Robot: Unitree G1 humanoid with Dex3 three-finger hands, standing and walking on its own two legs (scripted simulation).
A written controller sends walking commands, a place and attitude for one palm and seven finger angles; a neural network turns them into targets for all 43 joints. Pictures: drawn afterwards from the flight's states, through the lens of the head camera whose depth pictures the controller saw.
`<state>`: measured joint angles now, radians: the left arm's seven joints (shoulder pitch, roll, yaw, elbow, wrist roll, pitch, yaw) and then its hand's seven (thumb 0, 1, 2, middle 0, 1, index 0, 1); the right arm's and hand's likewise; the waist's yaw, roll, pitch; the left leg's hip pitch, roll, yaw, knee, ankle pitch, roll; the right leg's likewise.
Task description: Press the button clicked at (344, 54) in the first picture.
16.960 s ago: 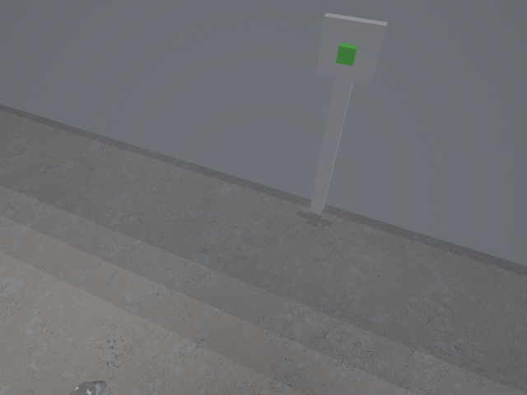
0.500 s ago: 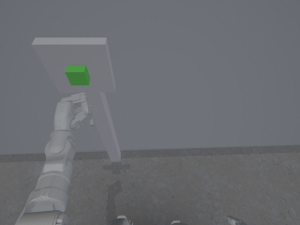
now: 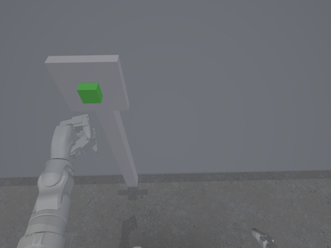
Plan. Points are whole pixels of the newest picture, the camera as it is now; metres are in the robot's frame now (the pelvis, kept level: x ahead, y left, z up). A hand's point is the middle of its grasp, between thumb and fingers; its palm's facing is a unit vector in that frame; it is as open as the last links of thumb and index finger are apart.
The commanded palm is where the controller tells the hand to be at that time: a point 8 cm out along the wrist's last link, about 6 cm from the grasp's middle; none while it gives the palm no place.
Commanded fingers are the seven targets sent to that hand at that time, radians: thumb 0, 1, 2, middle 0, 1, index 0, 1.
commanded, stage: draw the hand back to the body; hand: left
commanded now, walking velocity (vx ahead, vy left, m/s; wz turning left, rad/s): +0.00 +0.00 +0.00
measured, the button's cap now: (90, 92) +0.50 +0.22 +0.09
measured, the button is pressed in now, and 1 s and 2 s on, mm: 0 0 0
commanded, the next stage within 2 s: step back with the hand held close in 1.26 s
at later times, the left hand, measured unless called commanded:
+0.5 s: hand (50, 170) +0.25 +0.22 +0.13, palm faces +0.25 -0.94 -0.25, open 3.1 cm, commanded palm +0.21 +0.26 +0.16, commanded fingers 0.00 0.90 0.90 -1.30 -1.50 -1.30 -1.50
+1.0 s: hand out of the picture +0.19 +0.25 +0.20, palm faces +0.40 -0.83 -0.40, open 3.1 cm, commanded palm +0.14 +0.29 +0.22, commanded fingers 0.00 0.90 0.90 -1.30 -1.50 -1.30 -1.50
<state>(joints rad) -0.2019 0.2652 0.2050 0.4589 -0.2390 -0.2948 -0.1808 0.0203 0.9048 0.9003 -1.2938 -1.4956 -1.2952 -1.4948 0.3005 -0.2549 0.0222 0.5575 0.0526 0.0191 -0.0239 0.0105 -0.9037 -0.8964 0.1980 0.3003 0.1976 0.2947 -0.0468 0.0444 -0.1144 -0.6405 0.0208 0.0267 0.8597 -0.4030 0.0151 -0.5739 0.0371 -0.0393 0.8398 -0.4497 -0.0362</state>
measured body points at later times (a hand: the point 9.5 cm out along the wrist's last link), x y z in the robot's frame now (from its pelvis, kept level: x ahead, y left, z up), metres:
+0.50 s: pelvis +0.01 +0.00 +0.03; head +0.00 -0.02 +0.48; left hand +0.23 +0.27 +0.15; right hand +0.21 -0.22 -0.04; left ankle +0.01 +0.11 -0.70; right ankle -0.02 -0.10 -0.70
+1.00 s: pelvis +0.02 +0.01 +0.04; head -0.01 -0.02 +0.49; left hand +0.16 +0.29 +0.22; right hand +0.21 -0.20 -0.04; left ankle +0.01 +0.11 -0.70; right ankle -0.02 -0.10 -0.70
